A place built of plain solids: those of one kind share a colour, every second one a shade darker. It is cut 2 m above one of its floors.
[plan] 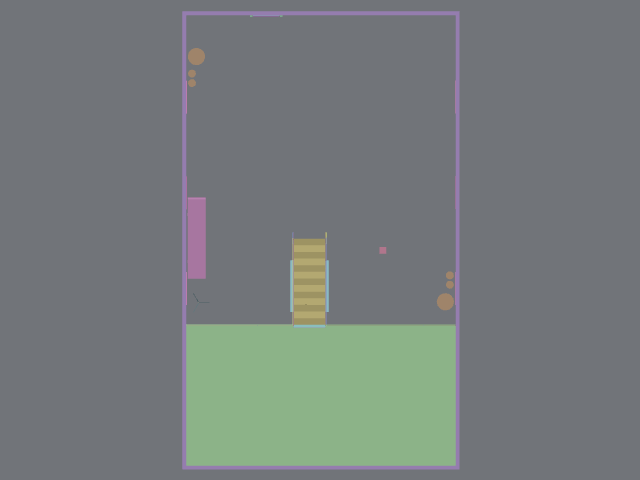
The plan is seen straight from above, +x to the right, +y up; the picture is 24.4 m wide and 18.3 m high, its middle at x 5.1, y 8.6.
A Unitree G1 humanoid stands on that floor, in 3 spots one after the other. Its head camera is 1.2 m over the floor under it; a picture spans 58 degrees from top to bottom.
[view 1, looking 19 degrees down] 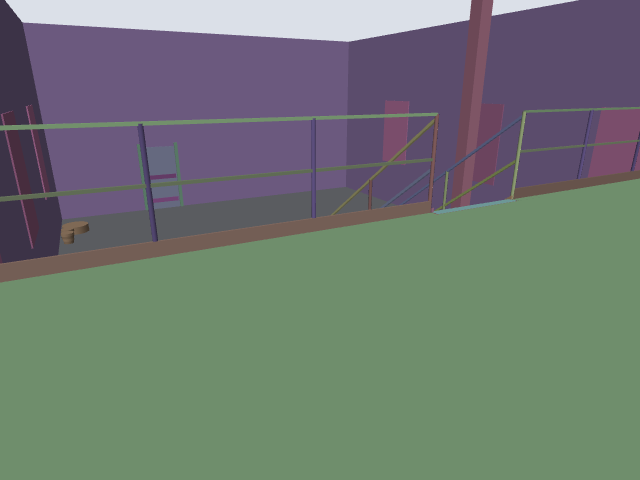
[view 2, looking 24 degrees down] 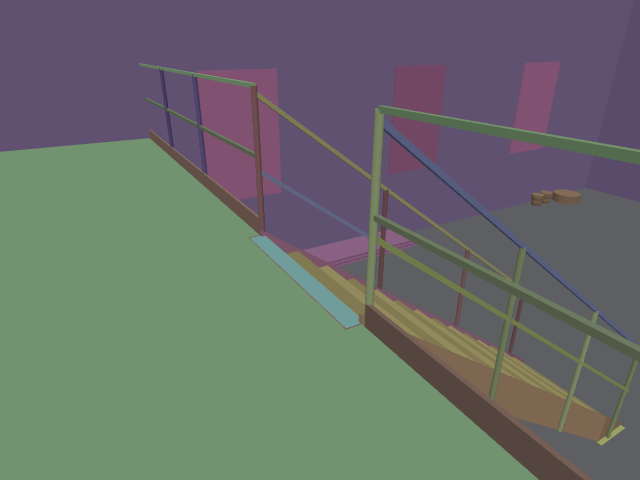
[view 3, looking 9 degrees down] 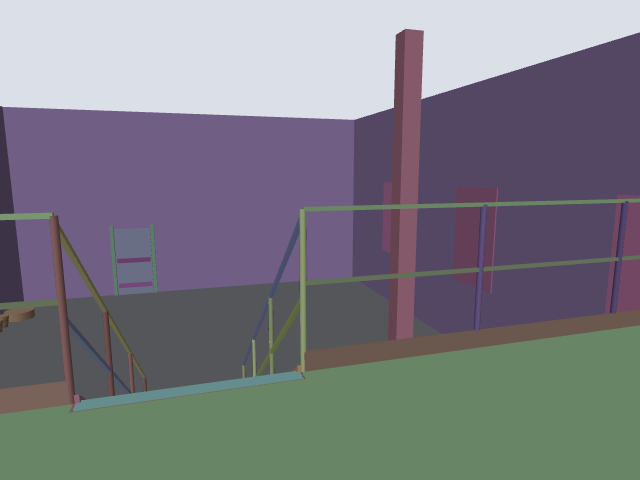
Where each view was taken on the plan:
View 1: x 1.00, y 2.02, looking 62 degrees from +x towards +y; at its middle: loft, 3.69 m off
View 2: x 6.70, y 4.31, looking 150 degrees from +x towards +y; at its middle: wall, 8.47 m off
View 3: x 4.70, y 2.95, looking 73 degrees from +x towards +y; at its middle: wall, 15.06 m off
